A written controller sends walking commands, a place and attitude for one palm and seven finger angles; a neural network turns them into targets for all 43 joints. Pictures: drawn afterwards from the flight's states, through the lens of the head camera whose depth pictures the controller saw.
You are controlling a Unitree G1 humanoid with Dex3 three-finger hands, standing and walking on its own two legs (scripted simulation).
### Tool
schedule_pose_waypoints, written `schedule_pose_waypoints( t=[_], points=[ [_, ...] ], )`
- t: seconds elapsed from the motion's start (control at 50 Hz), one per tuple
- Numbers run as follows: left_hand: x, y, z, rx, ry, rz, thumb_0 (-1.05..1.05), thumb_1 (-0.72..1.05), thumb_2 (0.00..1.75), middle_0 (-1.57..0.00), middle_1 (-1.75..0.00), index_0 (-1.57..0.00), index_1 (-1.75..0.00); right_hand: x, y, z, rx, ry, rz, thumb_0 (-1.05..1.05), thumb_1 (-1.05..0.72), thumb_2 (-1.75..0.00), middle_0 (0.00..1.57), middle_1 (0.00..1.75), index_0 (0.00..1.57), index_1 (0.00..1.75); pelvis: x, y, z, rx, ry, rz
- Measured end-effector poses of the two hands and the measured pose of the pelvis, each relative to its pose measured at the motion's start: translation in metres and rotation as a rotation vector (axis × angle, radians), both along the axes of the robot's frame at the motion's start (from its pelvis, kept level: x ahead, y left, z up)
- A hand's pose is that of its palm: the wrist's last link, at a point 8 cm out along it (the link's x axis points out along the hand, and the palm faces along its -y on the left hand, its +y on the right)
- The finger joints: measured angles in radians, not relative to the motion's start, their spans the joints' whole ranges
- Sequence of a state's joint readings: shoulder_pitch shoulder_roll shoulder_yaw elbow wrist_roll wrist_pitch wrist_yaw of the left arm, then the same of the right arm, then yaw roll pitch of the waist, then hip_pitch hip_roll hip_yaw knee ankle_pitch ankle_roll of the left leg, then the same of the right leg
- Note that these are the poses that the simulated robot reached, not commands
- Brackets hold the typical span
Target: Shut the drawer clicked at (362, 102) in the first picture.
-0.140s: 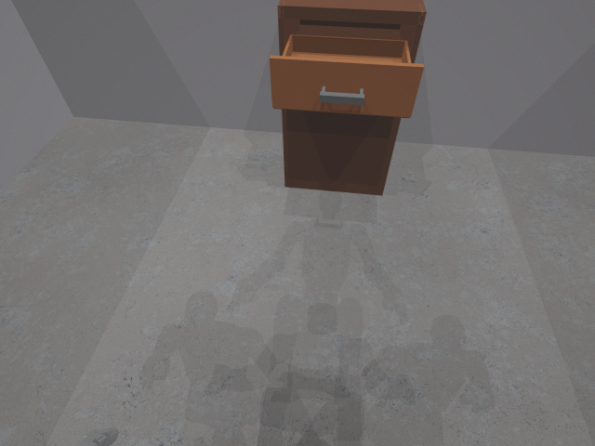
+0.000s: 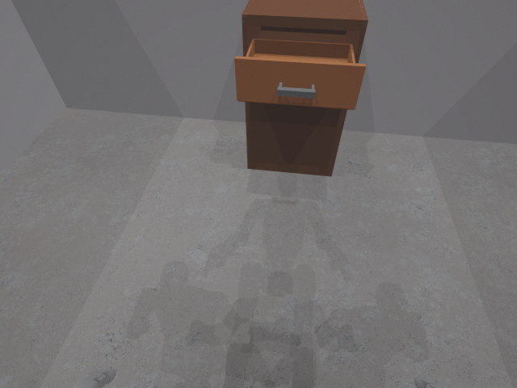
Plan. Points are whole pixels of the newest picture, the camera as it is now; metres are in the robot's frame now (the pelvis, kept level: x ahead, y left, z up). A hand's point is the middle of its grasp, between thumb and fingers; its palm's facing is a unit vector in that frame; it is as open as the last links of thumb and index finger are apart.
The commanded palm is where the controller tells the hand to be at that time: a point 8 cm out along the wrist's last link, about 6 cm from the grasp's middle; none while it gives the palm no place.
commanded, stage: stand and wait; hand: left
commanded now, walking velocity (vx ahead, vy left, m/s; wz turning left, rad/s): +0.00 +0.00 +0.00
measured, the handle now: (296, 89) +1.05 -0.06 -0.07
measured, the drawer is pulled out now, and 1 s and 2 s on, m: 0.30 0.30 0.30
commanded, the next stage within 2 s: look at it before walking up in 0.68 s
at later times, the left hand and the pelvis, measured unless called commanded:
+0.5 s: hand out of the picture +0.05 +0.24 -0.15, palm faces -0.02 -0.94 -0.34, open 7.4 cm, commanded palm none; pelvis -0.01 -0.01 +0.00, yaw +0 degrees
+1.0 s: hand out of the picture +0.05 +0.24 -0.15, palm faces -0.03 -0.95 -0.32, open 7.4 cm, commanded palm none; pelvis -0.02 +0.00 +0.01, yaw +0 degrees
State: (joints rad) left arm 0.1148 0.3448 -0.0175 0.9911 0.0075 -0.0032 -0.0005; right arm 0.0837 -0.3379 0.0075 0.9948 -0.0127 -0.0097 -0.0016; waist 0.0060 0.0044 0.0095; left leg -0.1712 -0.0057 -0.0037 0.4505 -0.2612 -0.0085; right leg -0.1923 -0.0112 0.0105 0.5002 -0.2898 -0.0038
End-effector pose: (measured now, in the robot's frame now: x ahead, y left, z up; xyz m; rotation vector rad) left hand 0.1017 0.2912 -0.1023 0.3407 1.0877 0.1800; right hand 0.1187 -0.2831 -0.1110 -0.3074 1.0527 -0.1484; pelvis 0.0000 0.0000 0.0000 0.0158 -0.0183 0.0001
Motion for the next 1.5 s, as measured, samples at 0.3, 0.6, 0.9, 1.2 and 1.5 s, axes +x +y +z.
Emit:
schedule_pose_waypoints(
  t=[0.3,0.6,0.9,1.2,1.5],
  points=[
    [-0.035,-0.013,-0.010,-0.027,0.078,0.032,0.01,0.90,0.90,-0.21,-0.30,-0.21,-0.30,-0.038,-0.012,-0.005,-0.007,0.093,-0.032,0.01,-0.90,-0.90,0.20,0.30,0.21,0.30,-0.009,-0.010,0.003,-0.004,-0.007,0.000],
    [-0.060,-0.008,-0.011,-0.016,0.134,0.052,0.01,0.90,0.90,-0.21,-0.30,-0.21,-0.30,-0.080,-0.017,-0.009,-0.013,0.189,-0.067,0.01,-0.90,-0.90,0.20,0.30,0.21,0.30,-0.017,-0.010,0.005,-0.007,-0.011,-0.001],
    [-0.053,-0.008,-0.013,-0.034,0.110,0.038,0.01,0.90,0.90,-0.21,-0.30,-0.21,-0.30,-0.074,-0.007,-0.006,-0.003,0.161,-0.063,0.01,-0.90,-0.90,0.20,0.30,0.21,0.30,-0.019,-0.005,0.006,-0.009,-0.008,-0.004],
    [-0.057,-0.003,-0.014,-0.035,0.129,0.046,0.01,0.90,0.90,-0.21,-0.30,-0.21,-0.30,-0.067,-0.003,-0.004,-0.009,0.155,-0.059,0.01,-0.90,-0.90,0.20,0.30,0.21,0.30,-0.017,-0.001,0.007,-0.009,-0.006,-0.005],
    [-0.062,-0.006,-0.018,-0.039,0.161,0.058,0.01,0.90,0.90,-0.21,-0.30,-0.20,-0.30,-0.066,0.003,-0.008,0.003,0.164,-0.069,0.01,-0.90,-0.90,0.20,0.30,0.21,0.30,-0.010,0.000,0.005,-0.008,-0.002,-0.024]
  ],
)
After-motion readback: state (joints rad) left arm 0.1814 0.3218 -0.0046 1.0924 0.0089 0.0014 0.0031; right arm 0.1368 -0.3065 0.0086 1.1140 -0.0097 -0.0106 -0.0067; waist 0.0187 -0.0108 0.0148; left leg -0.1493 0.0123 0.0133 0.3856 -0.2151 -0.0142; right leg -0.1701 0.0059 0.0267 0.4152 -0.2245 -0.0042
